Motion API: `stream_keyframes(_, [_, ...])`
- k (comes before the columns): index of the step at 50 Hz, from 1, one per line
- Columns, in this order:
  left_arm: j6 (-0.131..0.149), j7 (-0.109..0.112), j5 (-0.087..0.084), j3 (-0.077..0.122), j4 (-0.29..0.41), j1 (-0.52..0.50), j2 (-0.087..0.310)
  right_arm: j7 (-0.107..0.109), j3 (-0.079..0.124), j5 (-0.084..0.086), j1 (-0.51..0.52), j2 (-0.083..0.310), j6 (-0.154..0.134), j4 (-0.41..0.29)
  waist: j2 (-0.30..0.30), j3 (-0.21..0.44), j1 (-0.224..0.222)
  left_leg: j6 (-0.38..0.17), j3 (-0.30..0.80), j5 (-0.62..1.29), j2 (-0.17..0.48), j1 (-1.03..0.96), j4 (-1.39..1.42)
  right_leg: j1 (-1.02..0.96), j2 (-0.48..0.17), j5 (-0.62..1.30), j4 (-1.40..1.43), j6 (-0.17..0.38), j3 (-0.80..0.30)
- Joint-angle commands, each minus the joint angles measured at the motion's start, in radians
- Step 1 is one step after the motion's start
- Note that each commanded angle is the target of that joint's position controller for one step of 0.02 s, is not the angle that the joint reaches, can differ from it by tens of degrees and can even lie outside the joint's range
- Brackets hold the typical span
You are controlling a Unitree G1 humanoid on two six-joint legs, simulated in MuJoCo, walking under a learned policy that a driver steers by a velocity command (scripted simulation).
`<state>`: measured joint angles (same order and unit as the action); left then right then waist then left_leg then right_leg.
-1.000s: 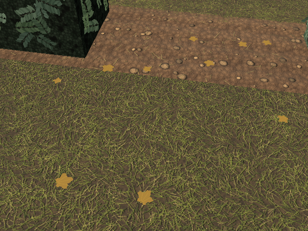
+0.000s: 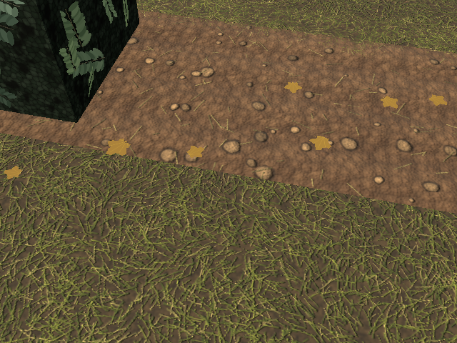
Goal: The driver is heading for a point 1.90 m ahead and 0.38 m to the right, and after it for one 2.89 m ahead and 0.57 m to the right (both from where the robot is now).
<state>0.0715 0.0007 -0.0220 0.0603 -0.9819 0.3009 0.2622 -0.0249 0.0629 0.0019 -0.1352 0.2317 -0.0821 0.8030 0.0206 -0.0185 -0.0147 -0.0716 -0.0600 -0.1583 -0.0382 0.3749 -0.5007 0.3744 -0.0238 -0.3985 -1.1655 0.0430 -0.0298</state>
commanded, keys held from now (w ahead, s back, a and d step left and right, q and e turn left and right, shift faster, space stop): w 0.06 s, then no key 0.94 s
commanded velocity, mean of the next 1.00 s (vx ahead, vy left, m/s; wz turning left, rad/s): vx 0.15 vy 0.00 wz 0.00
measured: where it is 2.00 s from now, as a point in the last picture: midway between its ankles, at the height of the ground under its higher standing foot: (243, 306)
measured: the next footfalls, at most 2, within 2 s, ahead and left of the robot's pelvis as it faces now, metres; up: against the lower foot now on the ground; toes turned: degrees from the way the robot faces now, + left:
right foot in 0.34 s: +0.33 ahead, -0.15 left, +0.00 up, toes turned +0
left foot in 0.62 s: +0.25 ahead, +0.09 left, +0.00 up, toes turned +1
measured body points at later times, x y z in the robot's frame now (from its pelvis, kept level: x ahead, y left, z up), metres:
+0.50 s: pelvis +0.19 -0.06 +0.00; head +0.23 -0.07 +0.45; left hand +0.34 +0.18 -0.12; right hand +0.26 -0.32 -0.15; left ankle +0.13 +0.09 -0.69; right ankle +0.29 -0.15 -0.73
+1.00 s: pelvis +0.25 -0.04 +0.00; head +0.26 -0.03 +0.45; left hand +0.34 +0.22 -0.14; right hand +0.28 -0.29 -0.15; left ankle +0.21 +0.09 -0.73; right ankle +0.29 -0.15 -0.73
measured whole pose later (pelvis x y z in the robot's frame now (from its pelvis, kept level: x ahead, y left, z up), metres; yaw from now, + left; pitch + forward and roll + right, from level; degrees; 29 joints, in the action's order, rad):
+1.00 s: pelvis +0.25 -0.04 +0.00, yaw +0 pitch -1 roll +0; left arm -0.01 0.03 0.00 0.04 -1.00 0.14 0.23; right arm 0.03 0.03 0.00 -0.22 0.20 -0.02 1.09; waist 0.00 -0.04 0.01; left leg 0.02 0.01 -0.33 0.03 0.16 -0.51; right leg 0.28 0.02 -0.19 -0.49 0.02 0.01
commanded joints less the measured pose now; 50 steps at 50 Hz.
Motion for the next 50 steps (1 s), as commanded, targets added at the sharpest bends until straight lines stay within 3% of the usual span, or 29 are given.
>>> stream_keyframes(1, [0.0,0.012,0.003,0.026,0.068,-0.015,0.078,0.0,0.024,-0.011,-0.036,0.093,-0.021,-0.023,-0.077,0.065,0.001,-0.166,0.342,0.098,0.275,-0.219,0.306,0.22,-0.105,0.092,0.046,-0.003,-0.049])
stream_keyframes(3, [-0.013,0.014,0.011,0.024,0.075,-0.025,0.055,0.005,0.028,-0.004,-0.051,0.114,-0.028,-0.004,-0.084,0.052,-0.011,-0.174,0.283,0.116,0.266,-0.167,0.353,0.209,-0.113,0.139,0.12,-0.019,-0.038])
stream_keyframes(5, [-0.015,0.019,0.02,0.026,0.103,-0.091,0.06,0.018,0.029,-0.006,-0.077,0.135,-0.027,0.02,-0.078,0.016,-0.006,-0.171,0.221,0.325,0.261,-0.16,0.352,0.247,-0.104,0.233,0.229,-0.046,-0.026])
stream_keyframes(7, [-0.011,0.013,0.03,0.018,0.117,-0.134,0.036,0.03,0.027,-0.006,-0.095,0.138,-0.018,0.044,-0.075,0.02,-0.002,-0.137,0.117,0.525,0.218,-0.15,0.312,0.199,-0.081,0.347,0.375,-0.058,-0.003])
stream_keyframes(9, [-0.011,0.004,0.029,0.009,0.132,-0.197,0.018,0.038,0.025,-0.003,-0.124,0.145,-0.011,0.069,-0.087,0.035,0.023,-0.108,0.059,0.542,0.184,-0.138,0.283,0.117,-0.042,0.472,0.499,-0.061,0.023])
stream_keyframes(13, [-0.014,-0.007,0.026,0.008,0.153,-0.263,0.048,0.04,0.023,0.007,-0.158,0.152,0.003,0.117,-0.114,0.041,0.044,-0.095,0.092,0.476,0.221,-0.221,0.223,0.071,-0.014,0.487,0.612,-0.043,0.007])
stream_keyframes(15, [-0.007,-0.013,0.034,0.016,0.149,-0.235,0.081,0.043,0.027,0.013,-0.128,0.16,0.008,0.124,-0.12,0.059,0.015,-0.072,0.126,0.453,0.241,-0.268,0.147,0.024,-0.011,0.441,0.673,-0.014,-0.005])
stream_keyframes(16, [-0.001,-0.013,0.04,0.023,0.125,-0.181,0.094,0.045,0.023,0.017,-0.116,0.152,0.01,0.126,-0.105,0.076,-0.012,-0.049,0.121,0.434,0.215,-0.276,0.08,-0.051,0.003,0.493,0.737,0.001,0.012])
stream_keyframes(17, [0.003,-0.008,0.048,0.038,0.107,-0.128,0.147,0.044,0.018,0.004,-0.16,0.135,0.009,0.132,-0.048,0.118,-0.011,-0.008,0.094,0.39,0.152,-0.251,-0.026,-0.18,-0.036,0.788,0.755,0.028,-0.015])
stream_keyframes(18, [0.004,-0.001,0.062,0.044,0.101,-0.065,0.201,0.041,0.001,-0.02,-0.242,0.085,0.0,0.134,0.079,0.236,0.018,0.043,0.063,0.078,0.08,-0.082,-0.221,-0.453,-0.193,1.195,0.653,0.115,-0.154])
stream_keyframes(19, [-0.009,-0.003,0.055,0.025,0.08,-0.032,0.138,0.039,-0.025,-0.008,-0.345,0.016,0.005,0.168,0.239,0.36,0.02,0.099,0.08,-0.423,0.028,0.034,-0.433,-0.576,-0.352,1.219,0.674,0.276,-0.33])
stream_keyframes(20, [-0.016,-0.012,0.033,0.005,0.083,-0.04,0.075,0.039,-0.009,0.006,-0.306,0.089,0.023,0.172,0.167,0.35,0.001,0.12,0.14,-0.557,0.047,0.057,-0.521,-0.508,-0.334,1.002,0.721,0.283,-0.364])
stream_keyframes(21, [-0.02,-0.015,0.027,0.001,0.088,-0.094,0.074,0.044,0.001,0.019,-0.237,0.12,0.041,0.154,0.119,0.272,0.006,0.125,0.147,-0.535,0.07,0.103,-0.555,-0.419,-0.303,0.781,0.762,0.251,-0.337])
stream_keyframes(22, [-0.023,-0.012,0.033,-0.003,0.101,-0.15,0.075,0.057,0.004,0.019,-0.183,0.118,0.062,0.15,0.071,0.207,0.015,0.127,0.139,-0.491,0.09,0.114,-0.537,-0.322,-0.276,0.609,0.804,0.22,-0.313])
stream_keyframes(23, [-0.027,-0.006,0.037,-0.005,0.115,-0.211,0.076,0.068,0.008,0.012,-0.148,0.118,0.08,0.142,0.063,0.154,0.03,0.132,0.138,-0.44,0.108,0.092,-0.481,-0.222,-0.253,0.475,0.848,0.196,-0.288])
stream_keyframes(26, [-0.042,0.009,0.051,-0.003,0.122,-0.273,0.078,0.084,0.002,0.005,-0.159,0.076,0.1,0.164,0.12,0.126,0.06,0.132,0.102,-0.315,0.099,-0.08,-0.277,-0.06,-0.177,0.279,0.912,0.152,-0.197])
stream_keyframes(28, [-0.048,0.016,0.042,-0.004,0.113,-0.27,0.075,0.08,0.001,0.002,-0.174,0.061,0.099,0.19,0.109,0.135,0.072,0.12,0.074,-0.164,0.081,-0.171,-0.143,-0.035,-0.151,0.194,0.916,0.139,-0.159])
stream_keyframes(30, [-0.055,0.017,0.024,-0.006,0.099,-0.25,0.067,0.07,-0.002,-0.014,-0.176,0.058,0.101,0.208,0.091,0.114,0.079,0.097,0.056,-0.032,0.071,-0.253,-0.004,0.003,-0.12,0.007,0.925,0.094,-0.138])
stream_keyframes(31, [-0.055,0.015,0.023,-0.009,0.086,-0.224,0.059,0.066,-0.001,-0.027,-0.158,0.077,0.103,0.202,0.066,0.081,0.07,0.078,0.081,-0.007,0.1,-0.261,0.032,0.025,-0.105,-0.087,0.931,0.054,-0.133])
stream_keyframes(32, [-0.056,0.014,0.03,-0.008,0.081,-0.214,0.062,0.066,-0.001,-0.027,-0.14,0.103,0.103,0.19,0.044,0.038,0.053,0.054,0.111,-0.056,0.139,-0.236,0.073,0.038,-0.083,-0.118,0.913,0.024,-0.12])
stream_keyframes(33, [-0.061,0.018,0.03,-0.003,0.091,-0.202,0.06,0.065,0.013,-0.012,-0.122,0.153,0.099,0.204,-0.069,-0.009,0.017,0.032,0.107,-0.216,0.125,-0.103,0.074,-0.022,-0.025,-0.07,0.896,0.001,-0.054])
stream_keyframes(34, [-0.061,0.023,0.036,-0.005,0.087,-0.213,0.064,0.063,0.007,-0.007,-0.102,0.119,0.087,0.203,-0.079,-0.022,0.027,0.037,0.11,-0.26,0.12,-0.038,0.11,-0.097,-0.015,0.004,0.843,-0.008,-0.041])
stream_keyframes(35, [-0.061,0.025,0.033,-0.004,0.085,-0.202,0.055,0.063,0.001,-0.011,-0.093,0.097,0.077,0.211,-0.097,-0.016,0.018,0.051,0.112,-0.245,0.124,-0.023,0.13,-0.135,-0.009,0.067,0.814,-0.001,-0.03])
stream_keyframes(39, [-0.064,0.026,0.03,-0.003,0.057,-0.165,0.045,0.059,-0.002,-0.006,-0.1,0.091,0.049,0.231,-0.078,0.012,0.017,0.071,0.106,-0.102,0.117,-0.069,0.115,-0.179,-0.003,0.248,0.758,0.018,-0.01])
stream_keyframes(50, [-0.079,0.029,0.022,0.001,0.016,-0.162,0.058,0.061,-0.011,-0.001,-0.131,0.086,0.055,0.269,-0.028,0.033,0.029,0.068,0.084,0.032,0.099,-0.123,0.085,-0.229,-0.006,0.426,0.713,0.015,-0.003])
